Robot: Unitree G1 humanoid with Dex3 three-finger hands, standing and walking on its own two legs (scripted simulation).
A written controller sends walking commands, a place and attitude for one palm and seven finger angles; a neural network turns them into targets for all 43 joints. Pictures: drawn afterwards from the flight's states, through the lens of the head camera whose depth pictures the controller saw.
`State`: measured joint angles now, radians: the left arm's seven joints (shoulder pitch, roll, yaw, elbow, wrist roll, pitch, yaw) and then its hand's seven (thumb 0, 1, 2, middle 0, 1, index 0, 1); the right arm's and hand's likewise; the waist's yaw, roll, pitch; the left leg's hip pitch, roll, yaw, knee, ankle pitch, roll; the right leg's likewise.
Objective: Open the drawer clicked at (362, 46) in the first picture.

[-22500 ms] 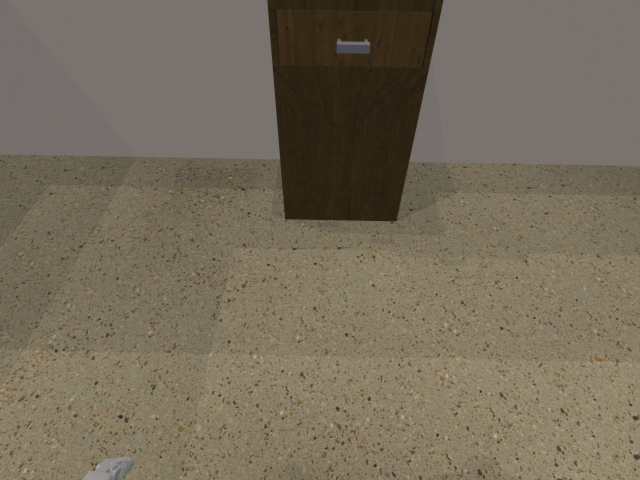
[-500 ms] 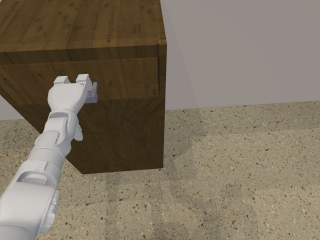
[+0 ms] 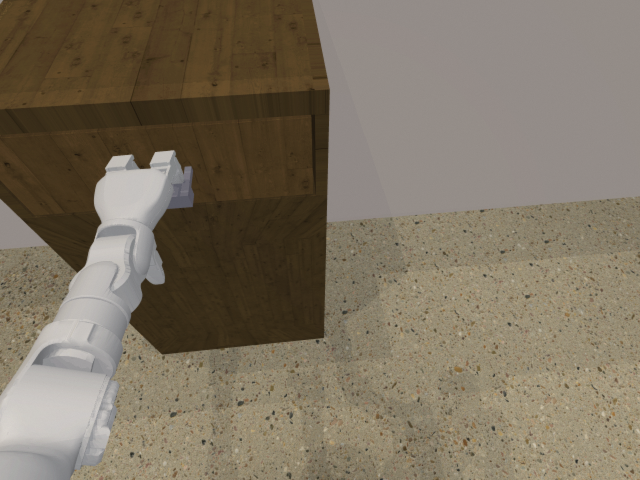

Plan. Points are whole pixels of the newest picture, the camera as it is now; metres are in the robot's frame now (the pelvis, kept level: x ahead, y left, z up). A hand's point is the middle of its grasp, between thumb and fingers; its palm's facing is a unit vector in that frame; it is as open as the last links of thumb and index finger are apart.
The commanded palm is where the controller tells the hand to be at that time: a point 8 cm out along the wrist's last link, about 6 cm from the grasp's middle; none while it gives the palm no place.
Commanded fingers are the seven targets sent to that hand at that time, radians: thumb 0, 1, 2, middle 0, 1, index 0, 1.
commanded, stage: lift the fingers back up to retry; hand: left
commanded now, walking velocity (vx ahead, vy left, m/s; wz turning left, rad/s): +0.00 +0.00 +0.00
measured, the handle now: (158, 186) +0.51 +0.25 +0.04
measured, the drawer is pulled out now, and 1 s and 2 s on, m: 0.00 0.00 0.00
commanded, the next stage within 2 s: re-aim the fingers above the handle in 0.74 s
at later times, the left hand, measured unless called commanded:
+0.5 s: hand (122, 201) +0.44 +0.25 +0.09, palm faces +0.03 -0.02 -1.00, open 13.8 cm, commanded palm +0.41 +0.25 +0.15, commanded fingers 0.00 -0.50 0.30 -0.30 -1.20 -0.30 -1.20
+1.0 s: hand (142, 200) +0.43 +0.22 +0.10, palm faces +0.03 -0.02 -1.00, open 13.8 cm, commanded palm +0.41 +0.23 +0.16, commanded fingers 0.00 -0.50 0.30 -0.30 -1.20 -0.30 -1.20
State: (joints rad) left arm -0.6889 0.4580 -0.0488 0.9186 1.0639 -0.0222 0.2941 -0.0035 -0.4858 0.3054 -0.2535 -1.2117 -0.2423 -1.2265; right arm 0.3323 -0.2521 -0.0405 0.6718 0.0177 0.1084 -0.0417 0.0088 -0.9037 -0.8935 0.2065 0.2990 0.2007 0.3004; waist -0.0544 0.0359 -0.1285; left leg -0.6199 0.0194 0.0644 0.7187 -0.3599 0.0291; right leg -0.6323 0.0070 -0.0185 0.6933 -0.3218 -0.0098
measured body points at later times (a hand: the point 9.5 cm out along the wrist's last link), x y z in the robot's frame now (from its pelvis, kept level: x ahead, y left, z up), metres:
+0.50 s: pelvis +0.02 +0.00 +0.01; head +0.07 -0.02 +0.46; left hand +0.43 +0.25 +0.15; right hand +0.12 -0.26 -0.12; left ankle -0.01 +0.10 -0.71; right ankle +0.00 -0.12 -0.71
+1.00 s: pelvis +0.02 -0.02 +0.02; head +0.06 -0.05 +0.46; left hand +0.42 +0.22 +0.16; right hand +0.13 -0.27 -0.12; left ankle -0.01 +0.10 -0.71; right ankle +0.00 -0.12 -0.71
